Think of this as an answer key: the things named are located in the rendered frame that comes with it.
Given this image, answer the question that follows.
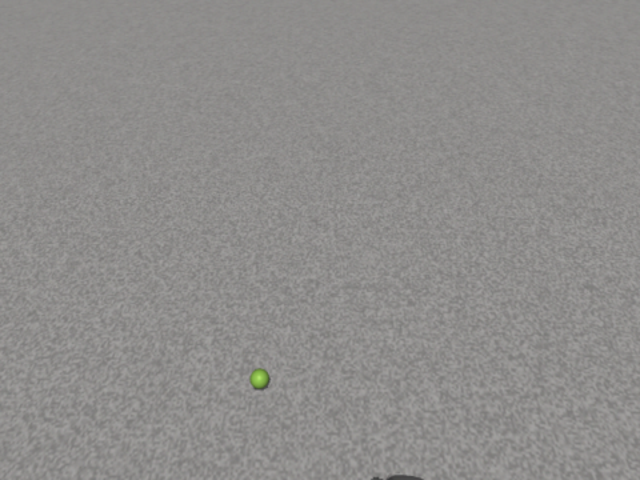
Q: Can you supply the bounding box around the ball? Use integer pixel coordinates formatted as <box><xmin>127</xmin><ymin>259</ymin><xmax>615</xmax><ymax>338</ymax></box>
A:
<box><xmin>250</xmin><ymin>369</ymin><xmax>269</xmax><ymax>389</ymax></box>

